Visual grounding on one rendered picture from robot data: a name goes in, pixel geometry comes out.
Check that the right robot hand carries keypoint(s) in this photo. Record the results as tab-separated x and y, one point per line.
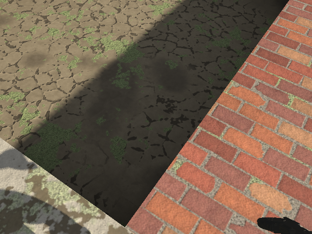
279	225

